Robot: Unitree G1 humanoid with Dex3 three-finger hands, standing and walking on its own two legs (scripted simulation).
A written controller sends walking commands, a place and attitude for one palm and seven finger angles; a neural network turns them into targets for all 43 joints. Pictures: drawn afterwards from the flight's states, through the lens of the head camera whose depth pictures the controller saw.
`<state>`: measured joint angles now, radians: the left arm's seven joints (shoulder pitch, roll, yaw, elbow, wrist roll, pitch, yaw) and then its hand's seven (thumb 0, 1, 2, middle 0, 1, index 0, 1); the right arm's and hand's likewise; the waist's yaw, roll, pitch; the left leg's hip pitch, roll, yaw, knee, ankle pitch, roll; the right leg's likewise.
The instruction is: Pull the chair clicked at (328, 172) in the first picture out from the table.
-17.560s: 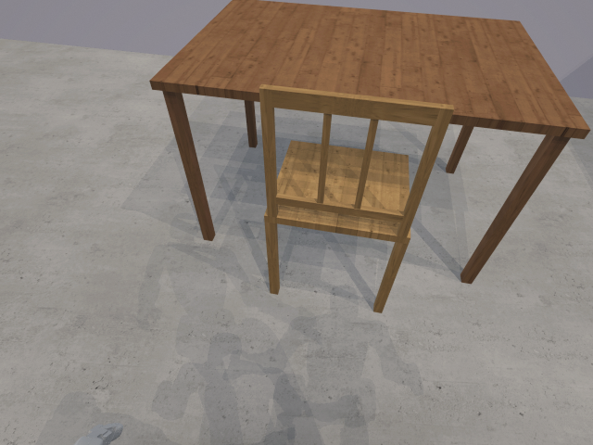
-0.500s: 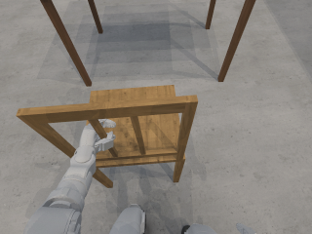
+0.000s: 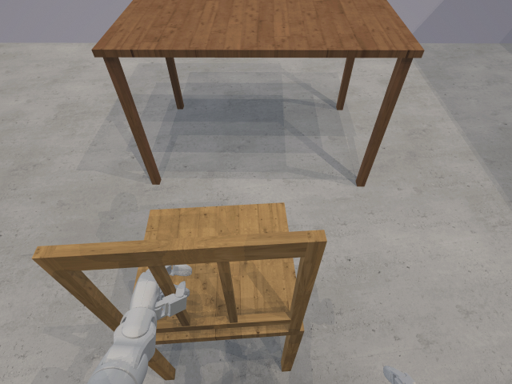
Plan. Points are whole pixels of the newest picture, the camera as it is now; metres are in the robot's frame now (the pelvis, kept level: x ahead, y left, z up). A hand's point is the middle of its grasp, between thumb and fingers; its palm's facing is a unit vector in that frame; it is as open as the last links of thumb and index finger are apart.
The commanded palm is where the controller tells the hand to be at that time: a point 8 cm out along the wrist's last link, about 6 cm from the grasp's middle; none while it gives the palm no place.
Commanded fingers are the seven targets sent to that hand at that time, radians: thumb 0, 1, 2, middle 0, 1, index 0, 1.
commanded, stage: stop walking, hand still on the chair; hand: left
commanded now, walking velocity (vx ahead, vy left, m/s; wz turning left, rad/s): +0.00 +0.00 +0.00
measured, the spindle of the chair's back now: (172, 297) +0.28 +0.19 -0.10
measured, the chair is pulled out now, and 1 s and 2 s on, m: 0.70 0.70 0.70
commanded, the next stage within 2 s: open the thumb and straighten the fingers in 0.24 s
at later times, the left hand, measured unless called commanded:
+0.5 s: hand (181, 295) +0.27 +0.16 -0.06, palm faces +0.11 -0.98 -0.14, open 5.7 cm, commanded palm +0.24 +0.20 -0.05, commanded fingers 0.00 -0.19 0.38 -0.50 -1.45 -0.50 -1.45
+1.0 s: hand (177, 291) +0.28 +0.17 -0.07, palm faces +0.12 -0.97 -0.19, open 16.4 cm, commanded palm +0.25 +0.22 -0.05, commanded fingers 0.00 -0.55 0.20 0.00 0.00 0.00 0.00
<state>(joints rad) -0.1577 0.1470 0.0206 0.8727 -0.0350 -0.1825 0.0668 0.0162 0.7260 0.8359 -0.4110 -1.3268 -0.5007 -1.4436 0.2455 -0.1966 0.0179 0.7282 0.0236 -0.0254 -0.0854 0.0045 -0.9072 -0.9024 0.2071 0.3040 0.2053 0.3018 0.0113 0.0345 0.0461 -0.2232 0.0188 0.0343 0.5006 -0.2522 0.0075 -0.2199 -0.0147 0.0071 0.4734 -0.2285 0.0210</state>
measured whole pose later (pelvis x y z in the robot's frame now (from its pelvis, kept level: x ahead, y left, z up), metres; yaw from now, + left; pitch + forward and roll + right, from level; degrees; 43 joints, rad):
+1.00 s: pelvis +0.03 -0.01 -0.03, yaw +2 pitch +9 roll +0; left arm 0.09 0.20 0.07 0.34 -0.07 0.06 0.03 0.00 -0.52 0.21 -0.14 -0.40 -0.14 -0.40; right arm 0.23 -0.25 0.00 0.60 0.04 -0.06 -0.07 0.01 -0.91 -0.90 0.21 0.30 0.21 0.30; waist -0.03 0.04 -0.08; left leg -0.54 0.02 -0.01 0.79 -0.41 -0.01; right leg -0.53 -0.02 -0.03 0.78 -0.41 0.00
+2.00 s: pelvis +0.01 +0.00 -0.05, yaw +4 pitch +10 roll -2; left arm 0.65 0.22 0.01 -0.16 -0.08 0.10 0.02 -0.01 -0.53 0.20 0.00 0.00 -0.01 0.00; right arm 0.24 -0.22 -0.01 0.50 0.05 -0.11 -0.11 0.01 -0.91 -0.90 0.21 0.30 0.21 0.30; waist -0.01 0.05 -0.15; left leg -0.68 0.01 -0.05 0.96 -0.47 0.00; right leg -0.63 -0.03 -0.07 0.91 -0.46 0.01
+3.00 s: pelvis +0.04 -0.01 -0.01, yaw +4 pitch -1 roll -1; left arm 0.59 0.35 0.23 -0.44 -0.06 0.03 0.18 0.00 0.13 0.53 -0.10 -0.14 -0.16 -0.17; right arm 0.21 -0.22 0.04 0.60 0.03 -0.12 -0.12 0.01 -0.91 -0.90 0.21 0.30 0.21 0.30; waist 0.07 0.08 -0.03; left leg -0.26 0.01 -0.04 0.65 -0.37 -0.01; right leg -0.23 -0.03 -0.07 0.61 -0.37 0.01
